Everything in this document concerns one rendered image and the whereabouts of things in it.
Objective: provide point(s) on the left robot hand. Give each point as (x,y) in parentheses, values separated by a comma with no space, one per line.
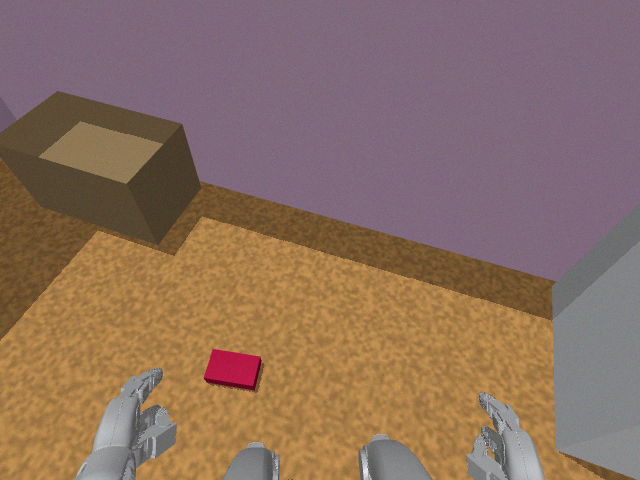
(149,433)

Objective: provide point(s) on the right robot hand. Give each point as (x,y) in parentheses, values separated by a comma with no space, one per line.
(516,457)

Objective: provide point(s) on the left robot arm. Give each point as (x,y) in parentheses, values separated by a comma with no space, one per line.
(109,463)

